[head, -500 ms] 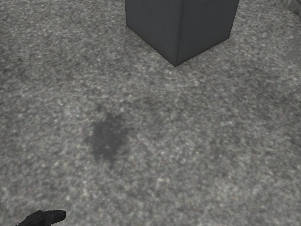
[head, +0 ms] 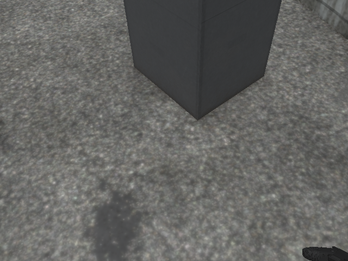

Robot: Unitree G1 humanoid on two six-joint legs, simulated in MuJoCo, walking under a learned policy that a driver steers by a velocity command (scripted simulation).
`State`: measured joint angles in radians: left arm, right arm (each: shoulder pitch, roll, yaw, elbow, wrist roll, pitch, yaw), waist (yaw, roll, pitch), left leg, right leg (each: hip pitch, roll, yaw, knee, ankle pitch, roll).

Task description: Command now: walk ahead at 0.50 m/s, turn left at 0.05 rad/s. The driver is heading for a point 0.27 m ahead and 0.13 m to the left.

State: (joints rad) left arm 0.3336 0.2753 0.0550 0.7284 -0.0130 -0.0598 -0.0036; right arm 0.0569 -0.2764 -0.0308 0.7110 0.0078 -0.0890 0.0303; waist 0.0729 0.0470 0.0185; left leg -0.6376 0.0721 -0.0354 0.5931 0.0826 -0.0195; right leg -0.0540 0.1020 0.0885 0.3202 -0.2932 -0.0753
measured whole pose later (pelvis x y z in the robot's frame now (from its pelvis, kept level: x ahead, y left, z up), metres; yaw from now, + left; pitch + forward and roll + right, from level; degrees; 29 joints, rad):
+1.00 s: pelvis +0.26 +0.03 -0.01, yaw +5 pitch -1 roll +0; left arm 0.15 0.22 0.05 0.85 0.01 0.00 0.03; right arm 0.18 -0.25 -0.02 0.92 -0.01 0.01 -0.01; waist -0.01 0.00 0.04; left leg -0.15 -0.03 -0.01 0.52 -0.35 0.02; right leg -0.26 0.00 0.03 0.54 -0.25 0.01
